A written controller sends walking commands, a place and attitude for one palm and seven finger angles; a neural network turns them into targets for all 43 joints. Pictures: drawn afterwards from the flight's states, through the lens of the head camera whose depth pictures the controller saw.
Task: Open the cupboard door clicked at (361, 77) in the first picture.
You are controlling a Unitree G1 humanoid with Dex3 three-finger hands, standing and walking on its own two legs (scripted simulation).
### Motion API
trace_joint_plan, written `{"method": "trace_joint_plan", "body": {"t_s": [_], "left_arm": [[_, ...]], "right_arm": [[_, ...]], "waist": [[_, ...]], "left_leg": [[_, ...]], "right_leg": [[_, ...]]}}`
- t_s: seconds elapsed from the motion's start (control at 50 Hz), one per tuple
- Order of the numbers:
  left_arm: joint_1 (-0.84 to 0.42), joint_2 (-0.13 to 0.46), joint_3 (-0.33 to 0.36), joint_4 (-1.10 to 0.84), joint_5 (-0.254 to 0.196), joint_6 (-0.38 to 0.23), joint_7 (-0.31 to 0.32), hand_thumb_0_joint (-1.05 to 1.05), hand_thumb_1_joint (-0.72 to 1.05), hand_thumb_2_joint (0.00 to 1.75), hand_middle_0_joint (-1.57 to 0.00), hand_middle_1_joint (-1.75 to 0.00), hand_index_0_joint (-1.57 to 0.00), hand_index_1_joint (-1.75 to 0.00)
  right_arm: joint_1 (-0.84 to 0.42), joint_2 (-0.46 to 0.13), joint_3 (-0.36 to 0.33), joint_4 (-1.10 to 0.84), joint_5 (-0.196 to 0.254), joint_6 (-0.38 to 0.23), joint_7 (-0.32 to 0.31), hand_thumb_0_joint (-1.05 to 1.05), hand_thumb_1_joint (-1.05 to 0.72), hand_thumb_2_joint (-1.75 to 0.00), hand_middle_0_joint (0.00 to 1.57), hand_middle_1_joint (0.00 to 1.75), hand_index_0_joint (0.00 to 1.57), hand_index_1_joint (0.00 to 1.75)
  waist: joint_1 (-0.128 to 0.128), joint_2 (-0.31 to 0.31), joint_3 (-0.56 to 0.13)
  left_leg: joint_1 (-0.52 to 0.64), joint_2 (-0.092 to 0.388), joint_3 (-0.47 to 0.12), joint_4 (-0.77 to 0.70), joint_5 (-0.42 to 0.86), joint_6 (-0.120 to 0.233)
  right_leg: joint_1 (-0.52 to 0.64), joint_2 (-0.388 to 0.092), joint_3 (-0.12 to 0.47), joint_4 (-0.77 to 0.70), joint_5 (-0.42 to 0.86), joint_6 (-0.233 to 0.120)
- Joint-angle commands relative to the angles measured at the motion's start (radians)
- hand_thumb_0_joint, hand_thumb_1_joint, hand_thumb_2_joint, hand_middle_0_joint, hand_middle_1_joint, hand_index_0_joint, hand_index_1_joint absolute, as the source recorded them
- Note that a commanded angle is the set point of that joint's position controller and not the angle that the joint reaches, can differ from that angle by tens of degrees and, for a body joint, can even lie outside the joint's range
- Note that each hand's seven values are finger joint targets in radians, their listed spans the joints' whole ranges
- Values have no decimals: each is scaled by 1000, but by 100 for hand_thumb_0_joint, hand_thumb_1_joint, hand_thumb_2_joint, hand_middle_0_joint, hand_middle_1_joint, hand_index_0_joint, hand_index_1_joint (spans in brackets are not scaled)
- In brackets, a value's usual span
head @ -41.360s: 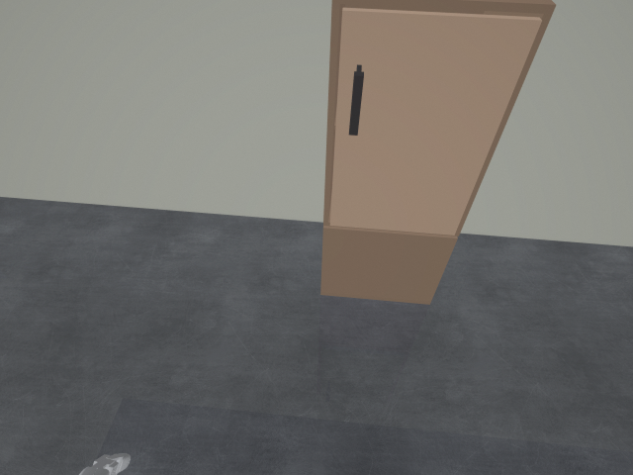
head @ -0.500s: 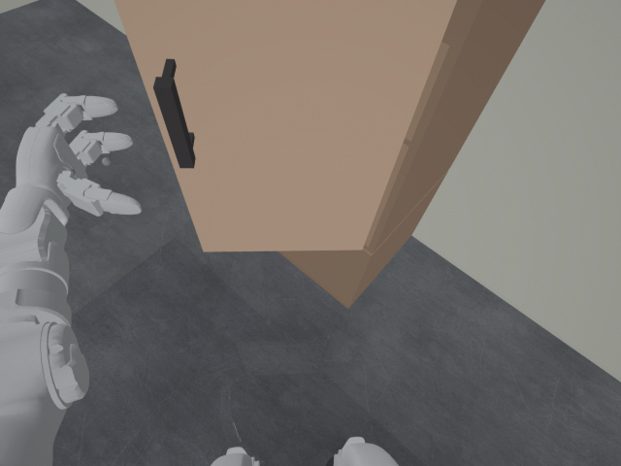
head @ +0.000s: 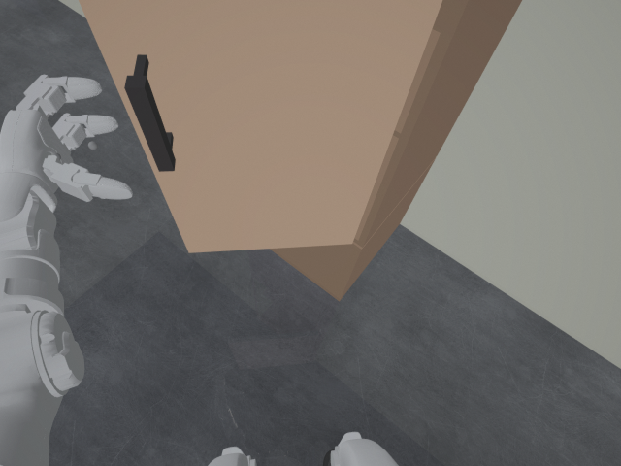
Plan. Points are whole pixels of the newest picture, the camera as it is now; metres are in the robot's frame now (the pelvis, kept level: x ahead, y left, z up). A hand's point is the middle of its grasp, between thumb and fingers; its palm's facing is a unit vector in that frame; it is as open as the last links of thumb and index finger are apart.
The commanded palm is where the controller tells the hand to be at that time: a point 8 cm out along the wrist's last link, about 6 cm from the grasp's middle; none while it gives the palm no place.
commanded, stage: move the hooked fingers beside the handle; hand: left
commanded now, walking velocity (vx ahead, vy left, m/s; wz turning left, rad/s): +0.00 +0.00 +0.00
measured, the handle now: (155, 117) +0.53 +0.17 +0.11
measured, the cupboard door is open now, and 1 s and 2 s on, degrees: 44 44 44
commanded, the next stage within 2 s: slide the fingers in behind the handle in 0.58 s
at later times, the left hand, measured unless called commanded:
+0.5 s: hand (88, 152) +0.48 +0.23 +0.10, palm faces +0.03 -1.00 +0.00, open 14.0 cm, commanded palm +0.45 +0.28 +0.10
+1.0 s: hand (106, 157) +0.47 +0.21 +0.10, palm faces +0.00 -1.00 +0.01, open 14.0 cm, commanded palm +0.44 +0.26 +0.10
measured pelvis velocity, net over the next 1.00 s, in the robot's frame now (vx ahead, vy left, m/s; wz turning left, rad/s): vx -0.01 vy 0.00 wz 0.02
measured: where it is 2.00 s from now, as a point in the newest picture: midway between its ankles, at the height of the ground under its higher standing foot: outside the picture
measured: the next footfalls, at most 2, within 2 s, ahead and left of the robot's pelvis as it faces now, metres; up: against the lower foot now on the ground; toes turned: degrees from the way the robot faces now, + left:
none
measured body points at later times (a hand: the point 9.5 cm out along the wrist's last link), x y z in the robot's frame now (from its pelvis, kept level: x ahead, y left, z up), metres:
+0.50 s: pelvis -0.01 -0.01 +0.00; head +0.09 +0.02 +0.43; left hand +0.47 +0.29 +0.11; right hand +0.02 -0.28 -0.11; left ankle -0.02 +0.10 -0.70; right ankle +0.01 -0.13 -0.70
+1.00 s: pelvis -0.01 +0.00 +0.00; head +0.08 +0.02 +0.44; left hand +0.46 +0.27 +0.11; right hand +0.01 -0.27 -0.11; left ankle -0.02 +0.10 -0.70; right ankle +0.01 -0.13 -0.70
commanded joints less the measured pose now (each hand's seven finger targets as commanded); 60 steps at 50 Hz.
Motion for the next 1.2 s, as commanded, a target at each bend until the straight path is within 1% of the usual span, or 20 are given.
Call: {"method": "trace_joint_plan", "body": {"t_s": [0.0, 0.12, 0.2, 0.26, 0.28, 0.34, 0.36, 0.46, 0.54, 0.56, 0.64, 0.72, 0.74, 0.8, 0.82, 0.86, 1.0, 1.08, 1.14, 1.18], "left_arm": [[-394, 253, 21, -232, -31, -59, 15, 0, -50, 30, -30, -120, -30, -120], [-433, 276, 29, -277, -18, -89, 39, 0, -50, 30, -30, -120, -30, -120], [-463, 219, -29, -177, -14, -74, 27, 0, -50, 30, -30, -120, -30, -120], [-476, 250, -11, -174, -17, -71, 14, 0, -50, 30, -30, -120, -30, -120], [-451, 255, -4, -142, -17, -64, 12, 0, -50, 30, -30, -120, -30, -120], [-484, 237, -27, -123, -19, -63, 6, 0, -50, 30, -30, -120, -30, -120], [-496, 289, 6, -127, -17, -65, 10, 0, -50, 30, -30, -120, -30, -120], [-500, 292, 13, -204, -14, -97, 9, 0, -50, 30, -30, -120, -30, -120], [-478, 310, 29, -176, -24, -86, -1, 0, -50, 30, -30, -120, -30, -120], [-467, 287, 6, -148, -22, -73, -7, 0, -50, 30, -30, -120, -30, -120], [-424, 354, 56, -167, -19, -63, -12, 0, -50, 30, -30, -120, -30, -120], [-459, 196, -48, -228, -45, -83, -16, 0, -50, 30, -30, -120, -30, -120], [-444, 235, -11, -224, -47, -85, -13, 0, -50, 30, -30, -120, -30, -120], [-452, 185, -32, -218, -59, -80, -3, 0, -50, 30, -30, -120, -30, -120], [-451, 177, -40, -228, -59, -82, 3, 0, -50, 30, -30, -120, -30, -120], [-440, 171, -43, -219, -43, -74, 23, 0, -50, 30, -30, -120, -30, -120], [-472, 123, -65, -251, -16, -90, 98, 0, -50, 30, -30, -120, -30, -120], [-481, 167, -30, -211, -5, -97, 122, 0, -50, 30, -30, -120, -30, -120], [-462, 178, -23, -218, 10, -105, 126, 0, -50, 30, -30, -120, -30, -120], [-471, 134, -57, -230, 8, -105, 123, 0, -50, 30, -30, -120, -30, -120]], "right_arm": [[118, -178, -64, -73, 4, -6, -13, 0, -90, -90, 20, 30, 20, 30], [109, -176, -63, -67, 5, -9, -19, 0, -90, -90, 20, 30, 20, 30], [97, -176, -56, -53, 9, -14, -22, 0, -90, -90, 20, 30, 20, 30], [98, -182, -54, -51, 7, -18, -26, 0, -90, -90, 20, 30, 20, 30], [98, -182, -52, -54, 7, -18, -28, 0, -90, -90, 20, 30, 20, 30], [94, -181, -47, -56, 8, -22, -28, 0, -90, -90, 20, 30, 20, 30], [97, -188, -48, -53, 7, -21, -31, 0, -90, -90, 20, 30, 20, 30], [101, -181, -52, -63, 4, -25, -26, 0, -90, -90, 20, 30, 20, 30], [102, -185, -51, -63, 8, -19, -27, 0, -90, -90, 20, 30, 20, 30], [98, -183, -49, -62, 10, -18, -28, 0, -90, -90, 20, 30, 20, 30], [104, -189, -50, -74, 9, -13, -33, 0, -90, -90, 20, 30, 20, 30], [102, -176, -55, -71, 6, -20, -25, 0, -90, -90, 20, 30, 20, 30], [105, -185, -60, -64, 5, -18, -25, 0, -90, -90, 20, 30, 20, 30], [104, -181, -61, -56, 5, -21, -22, 0, -90, -90, 20, 30, 20, 30], [105, -179, -60, -56, 5, -23, -22, 0, -90, -90, 20, 30, 20, 30], [103, -177, -61, -49, 3, -21, -16, 0, -90, -90, 20, 30, 20, 30], [87, -167, -61, -64, 0, -29, -5, 0, -90, -90, 20, 30, 20, 30], [87, -169, -58, -59, 1, -33, -7, 0, -90, -90, 20, 30, 20, 30], [85, -165, -56, -67, 0, -35, -6, 0, -90, -90, 20, 30, 20, 30], [81, -160, -56, -65, -1, -36, -3, 0, -90, -90, 20, 30, 20, 30]], "waist": [[27, 108, -418], [22, 143, -414], [-10, 100, -331], [0, 125, -386], [4, 92, -379], [-11, 87, -351], [-7, 75, -352], [13, 156, -469], [12, 123, -443], [7, 128, -403], [26, 110, -416], [-2, 134, -389], [10, 129, -407], [4, 107, -407], [9, 145, -399], [13, 152, -393], [12, 112, -383], [12, 68, -381], [27, 97, -411], [18, 108, -408]], "left_leg": [[315, -11, -59, -87, 539, -2], [340, -13, -63, -84, 515, -2], [285, -17, -66, -96, 395, 1], [304, -19, -69, -88, 427, -2], [280, -21, -67, -87, 411, 1], [250, -24, -62, -82, 380, 4], [227, -23, -64, -81, 365, 5], [317, -22, -72, -68, 456, -4], [271, -24, -60, -72, 424, 3], [249, -25, -56, -77, 402, 4], [230, -26, -51, -84, 408, 7], [314, -18, -66, -82, 443, 1], [317, -15, -68, -82, 436, -2], [317, -17, -75, -88, 420, -3], [334, -16, -79, -87, 447, -6], [344, -13, -82, -86, 456, -10], [332, -17, -87, -91, 425, -13], [279, -23, -74, -89, 385, -6], [284, -27, -69, -87, 408, -6], [297, -25, -64, -83, 411, -6]], "right_leg": [[197, 38, -13, -47, 390, -23], [189, 36, -7, -47, 371, -29], [150, 34, -8, -63, 301, -25], [168, 30, -5, -51, 324, -29], [177, 30, -5, -52, 321, -28], [165, 29, -1, -52, 310, -25], [180, 27, 3, -51, 307, -24], [185, 30, 0, -31, 347, -29], [211, 32, 5, -41, 351, -25], [205, 31, 4, -46, 342, -25], [243, 30, 8, -46, 363, -26], [158, 38, -13, -51, 327, -30], [158, 39, -11, -53, 319, -29], [156, 38, -16, -53, 303, -28], [142, 37, -20, -48, 304, -34], [119, 36, -22, -46, 294, -32], [122, 35, -24, -40, 272, -31], [164, 32, -12, -40, 287, -27], [190, 30, -8, -29, 316, -30], [174, 30, -8, -35, 318, -29]]}}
